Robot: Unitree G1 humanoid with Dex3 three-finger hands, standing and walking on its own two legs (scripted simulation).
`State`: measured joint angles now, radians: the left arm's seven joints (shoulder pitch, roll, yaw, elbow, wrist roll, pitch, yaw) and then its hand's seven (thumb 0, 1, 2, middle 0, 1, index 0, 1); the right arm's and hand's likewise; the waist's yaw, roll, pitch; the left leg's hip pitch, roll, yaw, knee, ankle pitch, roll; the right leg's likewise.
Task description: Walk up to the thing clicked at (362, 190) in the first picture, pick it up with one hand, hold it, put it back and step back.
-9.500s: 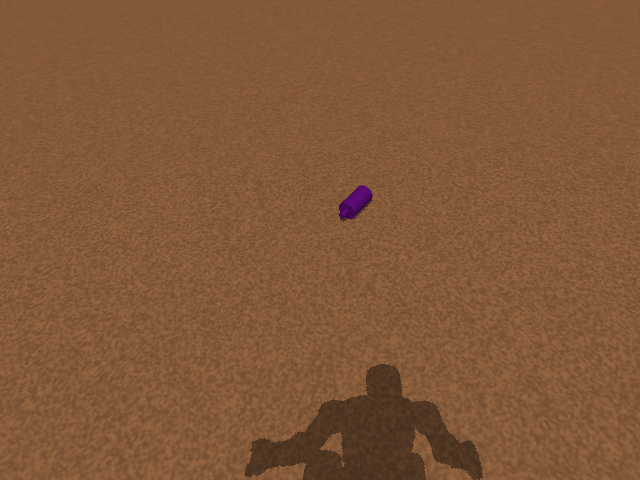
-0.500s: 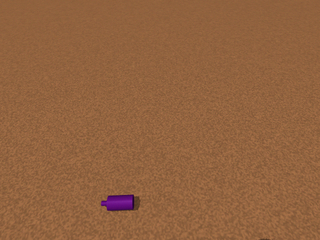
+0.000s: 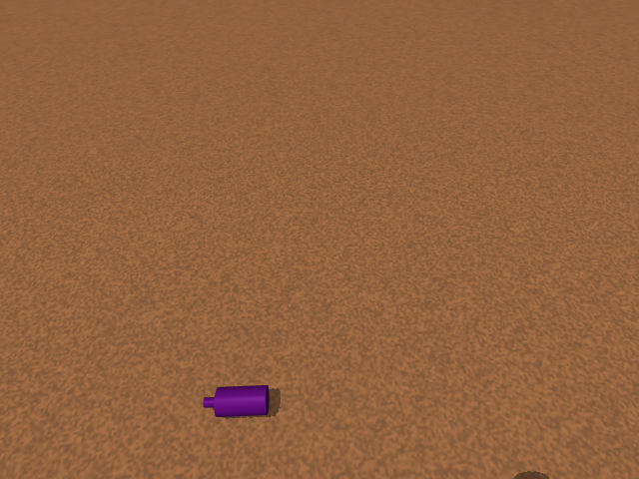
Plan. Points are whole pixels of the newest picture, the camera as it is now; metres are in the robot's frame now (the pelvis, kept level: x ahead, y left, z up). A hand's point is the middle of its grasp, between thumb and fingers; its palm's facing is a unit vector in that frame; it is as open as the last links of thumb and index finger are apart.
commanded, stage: stand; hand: left
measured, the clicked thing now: (235, 401) +0.49 +0.31 -0.74
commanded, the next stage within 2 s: walk up in 0.90 s
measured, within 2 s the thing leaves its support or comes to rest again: neither
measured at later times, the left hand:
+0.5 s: hand out of the picture +0.08 +0.25 -0.16, palm faces -0.03 -0.94 -0.34, open 7.4 cm
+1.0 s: hand out of the picture +0.07 +0.27 -0.16, palm faces +0.00 -0.93 -0.38, open 7.4 cm
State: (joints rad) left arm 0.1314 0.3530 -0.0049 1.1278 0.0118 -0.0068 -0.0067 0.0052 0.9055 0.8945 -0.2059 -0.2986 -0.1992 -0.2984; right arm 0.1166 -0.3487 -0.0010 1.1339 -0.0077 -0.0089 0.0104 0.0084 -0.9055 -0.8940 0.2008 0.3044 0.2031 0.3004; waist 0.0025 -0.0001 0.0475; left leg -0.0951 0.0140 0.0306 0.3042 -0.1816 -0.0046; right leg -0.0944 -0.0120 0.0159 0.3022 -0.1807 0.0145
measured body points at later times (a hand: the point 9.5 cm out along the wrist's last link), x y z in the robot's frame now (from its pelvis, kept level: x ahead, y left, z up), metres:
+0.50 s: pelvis +0.01 +0.00 +0.00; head +0.02 +0.00 +0.45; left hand +0.08 +0.30 -0.13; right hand +0.08 -0.30 -0.13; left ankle -0.01 +0.12 -0.75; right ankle -0.01 -0.13 -0.75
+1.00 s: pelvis +0.01 +0.01 -0.01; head +0.02 +0.00 +0.44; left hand +0.07 +0.32 -0.13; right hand +0.09 -0.31 -0.14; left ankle -0.01 +0.12 -0.74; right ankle -0.01 -0.13 -0.75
